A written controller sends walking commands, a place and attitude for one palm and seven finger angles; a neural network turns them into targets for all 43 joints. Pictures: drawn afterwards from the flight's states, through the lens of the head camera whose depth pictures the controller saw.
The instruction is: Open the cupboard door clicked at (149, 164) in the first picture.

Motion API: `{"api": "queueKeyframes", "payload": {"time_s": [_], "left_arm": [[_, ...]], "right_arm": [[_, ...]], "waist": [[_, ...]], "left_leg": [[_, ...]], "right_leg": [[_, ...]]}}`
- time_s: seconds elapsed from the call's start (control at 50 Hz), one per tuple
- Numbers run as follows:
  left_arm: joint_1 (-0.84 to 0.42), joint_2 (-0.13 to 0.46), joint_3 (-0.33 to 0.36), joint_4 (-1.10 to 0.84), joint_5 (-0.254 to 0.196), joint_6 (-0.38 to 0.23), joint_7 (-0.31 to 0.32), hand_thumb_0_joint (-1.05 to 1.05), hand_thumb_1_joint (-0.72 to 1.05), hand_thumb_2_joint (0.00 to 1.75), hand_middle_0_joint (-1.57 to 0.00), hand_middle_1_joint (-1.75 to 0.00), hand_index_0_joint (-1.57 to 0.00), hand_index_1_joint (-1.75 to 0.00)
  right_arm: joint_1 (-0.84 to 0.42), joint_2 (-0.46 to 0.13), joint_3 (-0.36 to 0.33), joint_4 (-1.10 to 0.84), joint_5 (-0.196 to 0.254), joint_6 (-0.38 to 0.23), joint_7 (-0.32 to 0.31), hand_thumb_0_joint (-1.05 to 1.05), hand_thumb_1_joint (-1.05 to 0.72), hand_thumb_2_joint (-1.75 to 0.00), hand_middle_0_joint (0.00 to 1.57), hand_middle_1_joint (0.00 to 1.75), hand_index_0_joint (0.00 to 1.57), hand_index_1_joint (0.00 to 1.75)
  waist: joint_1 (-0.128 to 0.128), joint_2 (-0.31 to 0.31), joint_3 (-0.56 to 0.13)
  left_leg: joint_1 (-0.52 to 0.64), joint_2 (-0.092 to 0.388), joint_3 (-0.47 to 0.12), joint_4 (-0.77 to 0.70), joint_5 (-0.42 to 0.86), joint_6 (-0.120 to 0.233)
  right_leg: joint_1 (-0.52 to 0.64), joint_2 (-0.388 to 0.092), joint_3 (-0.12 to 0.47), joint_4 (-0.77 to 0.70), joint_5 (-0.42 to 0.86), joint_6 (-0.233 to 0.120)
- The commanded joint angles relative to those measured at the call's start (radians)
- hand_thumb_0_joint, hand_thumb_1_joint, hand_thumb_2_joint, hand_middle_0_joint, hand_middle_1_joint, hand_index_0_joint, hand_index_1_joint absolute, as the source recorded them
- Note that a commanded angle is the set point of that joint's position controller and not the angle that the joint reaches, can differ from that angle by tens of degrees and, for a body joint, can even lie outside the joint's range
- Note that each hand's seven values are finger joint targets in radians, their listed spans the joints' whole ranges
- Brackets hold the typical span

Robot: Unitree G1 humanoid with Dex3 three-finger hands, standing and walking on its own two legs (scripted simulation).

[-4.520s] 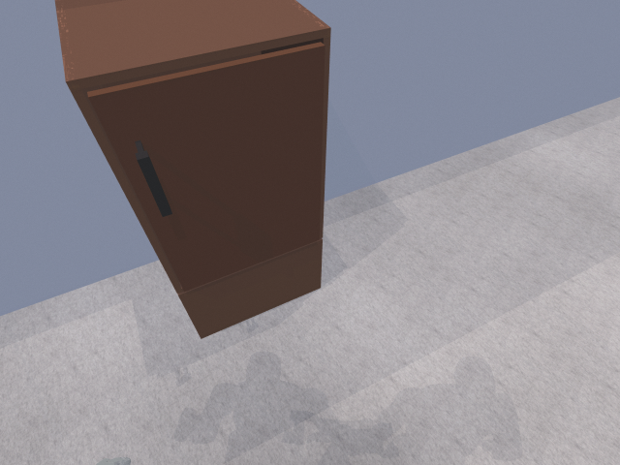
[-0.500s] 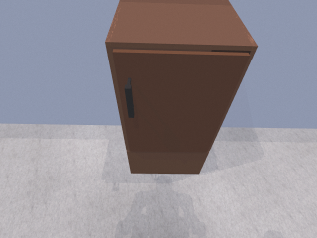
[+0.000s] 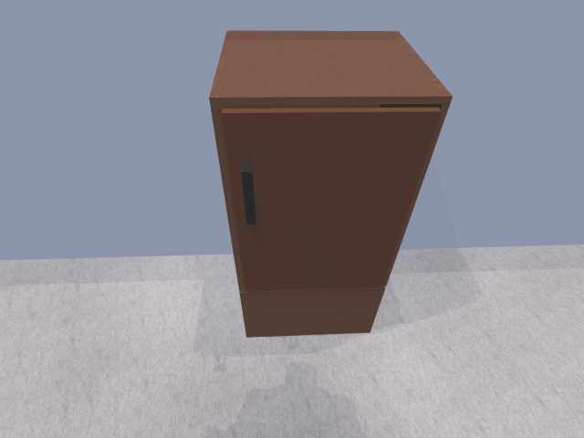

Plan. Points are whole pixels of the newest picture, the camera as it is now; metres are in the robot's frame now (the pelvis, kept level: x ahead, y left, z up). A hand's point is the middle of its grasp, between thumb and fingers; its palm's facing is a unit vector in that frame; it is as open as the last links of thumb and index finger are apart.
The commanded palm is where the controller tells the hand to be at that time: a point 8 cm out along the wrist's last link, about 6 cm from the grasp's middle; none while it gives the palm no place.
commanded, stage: come to a stop and stand still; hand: left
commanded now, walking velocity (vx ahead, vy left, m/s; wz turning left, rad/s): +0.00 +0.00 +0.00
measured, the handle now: (249, 191) +0.61 +0.13 -0.01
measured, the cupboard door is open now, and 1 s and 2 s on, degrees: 0 0 0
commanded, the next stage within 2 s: look again from close up in 0.14 s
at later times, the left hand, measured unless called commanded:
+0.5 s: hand out of the picture -0.02 +0.15 -0.18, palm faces +0.03 -0.99 -0.17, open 7.4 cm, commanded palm none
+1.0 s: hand out of the picture -0.02 +0.14 -0.18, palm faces +0.06 -0.99 -0.16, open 7.4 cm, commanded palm none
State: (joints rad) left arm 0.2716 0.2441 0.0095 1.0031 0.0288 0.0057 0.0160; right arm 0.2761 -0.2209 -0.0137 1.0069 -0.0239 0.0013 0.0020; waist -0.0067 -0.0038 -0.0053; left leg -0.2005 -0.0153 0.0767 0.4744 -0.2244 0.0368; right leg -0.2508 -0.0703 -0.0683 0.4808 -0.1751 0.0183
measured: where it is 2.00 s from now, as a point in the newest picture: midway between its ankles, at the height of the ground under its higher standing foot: outside the picture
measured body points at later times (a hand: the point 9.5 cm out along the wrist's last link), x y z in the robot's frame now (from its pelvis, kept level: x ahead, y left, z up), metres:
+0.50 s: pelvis +0.00 -0.01 +0.00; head -0.01 -0.01 +0.45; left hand -0.02 +0.20 -0.16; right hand -0.01 -0.23 -0.16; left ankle +0.03 +0.10 -0.74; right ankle +0.05 -0.13 -0.74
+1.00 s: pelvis +0.01 -0.01 +0.00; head +0.00 -0.01 +0.45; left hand -0.02 +0.20 -0.16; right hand -0.01 -0.22 -0.16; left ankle +0.03 +0.10 -0.74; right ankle +0.05 -0.13 -0.74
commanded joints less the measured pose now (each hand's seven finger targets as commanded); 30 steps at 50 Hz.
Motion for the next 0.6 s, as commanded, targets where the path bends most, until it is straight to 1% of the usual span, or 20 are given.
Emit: {"api": "queueKeyframes", "payload": {"time_s": [0.0, 0.04, 0.06, 0.14, 0.2, 0.24, 0.26, 0.28, 0.34, 0.38, 0.46, 0.54, 0.58], "left_arm": [[0.025, 0.114, 0.02, -0.034, -0.003, -0.018, 0.008, 0.0, 0.9, 0.9, -0.2, -0.3, -0.2, -0.3], [0.031, 0.11, 0.019, -0.022, -0.004, -0.021, 0.009, 0.0, 0.9, 0.9, -0.2, -0.3, -0.2, -0.3], [0.039, 0.103, 0.018, -0.017, -0.004, -0.021, 0.01, 0.0, 0.9, 0.9, -0.2, -0.3, -0.2, -0.3], [0.061, 0.089, 0.013, 0.009, -0.005, -0.025, 0.013, 0.0, 0.9, 0.9, -0.2, -0.3, -0.2, -0.3], [0.076, 0.074, 0.01, 0.029, -0.007, -0.027, 0.016, 0.0, 0.9, 0.9, -0.2, -0.3, -0.2, -0.3], [0.086, 0.064, 0.008, 0.039, -0.008, -0.028, 0.017, 0.0, 0.9, 0.9, -0.2, -0.3, -0.2, -0.3], [0.093, 0.05, 0.006, 0.045, -0.007, -0.027, 0.019, 0.0, 0.9, 0.9, -0.2, -0.3, -0.2, -0.3], [0.096, 0.045, 0.005, 0.048, -0.007, -0.026, 0.02, 0.0, 0.9, 0.9, -0.2, -0.3, -0.2, -0.3], [0.11, 0.026, 0.002, 0.059, -0.008, -0.026, 0.023, 0.0, 0.9, 0.9, -0.2, -0.3, -0.2, -0.3], [0.121, 0.016, 0.001, 0.063, -0.008, -0.024, 0.025, 0.0, 0.9, 0.9, -0.2, -0.3, -0.2, -0.3], [0.136, 0.001, 0.002, 0.067, -0.008, -0.024, 0.027, 0.0, 0.9, 0.9, -0.2, -0.3, -0.2, -0.3], [0.145, -0.018, 0.006, 0.066, -0.008, -0.022, 0.028, 0.0, 0.9, 0.9, -0.2, -0.3, -0.2, -0.3], [0.149, -0.025, 0.007, 0.065, -0.006, -0.021, 0.03, 0.0, 0.9, 0.9, -0.2, -0.3, -0.2, -0.3]], "right_arm": [[-0.012, -0.154, -0.039, -0.044, 0.005, -0.022, -0.013, 0.0, -0.9, -0.9, 0.2, 0.3, 0.2, 0.3], [-0.004, -0.148, -0.036, -0.028, 0.006, -0.021, -0.014, 0.0, -0.9, -0.9, 0.2, 0.3, 0.2, 0.3], [0.004, -0.136, -0.035, -0.02, 0.007, -0.021, -0.014, 0.0, -0.9, -0.9, 0.2, 0.3, 0.2, 0.3], [0.013, -0.121, -0.03, 0.009, 0.01, -0.019, -0.015, 0.0, -0.9, -0.9, 0.2, 0.3, 0.2, 0.3], [0.028, -0.101, -0.024, 0.031, 0.011, -0.019, -0.016, 0.0, -0.9, -0.9, 0.2, 0.3, 0.2, 0.3], [0.033, -0.09, -0.022, 0.041, 0.012, -0.019, -0.017, 0.0, -0.9, -0.9, 0.2, 0.3, 0.2, 0.3], [0.041, -0.076, -0.019, 0.046, 0.013, -0.018, -0.018, 0.0, -0.9, -0.9, 0.2, 0.3, 0.2, 0.3], [0.041, -0.075, -0.018, 0.052, 0.014, -0.018, -0.018, 0.0, -0.9, -0.9, 0.2, 0.3, 0.2, 0.3], [0.055, -0.054, -0.015, 0.065, 0.014, -0.016, -0.019, 0.0, -0.9, -0.9, 0.2, 0.3, 0.2, 0.3], [0.06, -0.041, -0.014, 0.07, 0.015, -0.014, -0.02, 0.0, -0.9, -0.9, 0.2, 0.3, 0.2, 0.3], [0.082, -0.022, -0.012, 0.077, 0.016, -0.012, -0.022, 0.0, -0.9, -0.9, 0.2, 0.3, 0.2, 0.3], [0.09, -0.008, -0.014, 0.082, 0.014, -0.012, -0.023, 0.0, -0.9, -0.9, 0.2, 0.3, 0.2, 0.3], [0.098, -0.002, -0.015, 0.082, 0.014, -0.012, -0.024, 0.0, -0.9, -0.9, 0.2, 0.3, 0.2, 0.3]], "waist": [[0.009, -0.005, 0.085], [0.005, -0.011, 0.083], [0.005, -0.008, 0.07], [0.003, -0.022, 0.09], [0.0, 0.005, 0.075], [0.001, -0.009, 0.075], [0.001, -0.013, 0.073], [0.003, -0.002, 0.084], [0.003, -0.014, 0.094], [0.006, 0.015, 0.097], [0.006, -0.021, 0.096], [0.009, 0.008, 0.109], [0.01, 0.001, 0.114]], "left_leg": [[-0.149, 0.126, -0.164, -0.203, -0.242, 0.01], [-0.139, 0.123, -0.159, -0.197, -0.224, 0.008], [-0.127, 0.122, -0.159, -0.195, -0.209, 0.008], [-0.118, 0.113, -0.14, -0.179, -0.179, 0.001], [-0.1, 0.111, -0.132, -0.171, -0.143, -0.004], [-0.095, 0.11, -0.127, -0.167, -0.125, -0.005], [-0.087, 0.114, -0.129, -0.17, -0.116, -0.006], [-0.098, 0.113, -0.124, -0.17, -0.122, -0.007], [-0.1, 0.108, -0.12, -0.168, -0.108, -0.011], [-0.108, 0.109, -0.121, -0.173, -0.12, -0.013], [-0.105, 0.105, -0.116, -0.161, -0.106, -0.013], [-0.125, 0.106, -0.121, -0.171, -0.132, -0.014], [-0.135, 0.109, -0.125, -0.176, -0.14, -0.012]], "right_leg": [[0.018, -0.044, 0.091, -0.109, -0.146, -0.032], [0.012, -0.049, 0.1, -0.123, -0.155, -0.034], [0.018, -0.051, 0.099, -0.127, -0.148, -0.033], [-0.002, -0.059, 0.113, -0.148, -0.165, -0.033], [0.006, -0.061, 0.109, -0.152, -0.143, -0.034], [0.011, -0.063, 0.107, -0.156, -0.137, -0.034], [0.011, -0.06, 0.102, -0.154, -0.125, -0.032], [0.011, -0.061, 0.101, -0.156, -0.126, -0.031], [0.01, -0.06, 0.102, -0.159, -0.125, -0.03], [0.015, -0.058, 0.097, -0.157, -0.119, -0.028], [0.012, -0.056, 0.098, -0.162, -0.131, -0.029], [0.011, -0.052, 0.09, -0.151, -0.127, -0.028], [0.012, -0.048, 0.087, -0.145, -0.116, -0.028]]}}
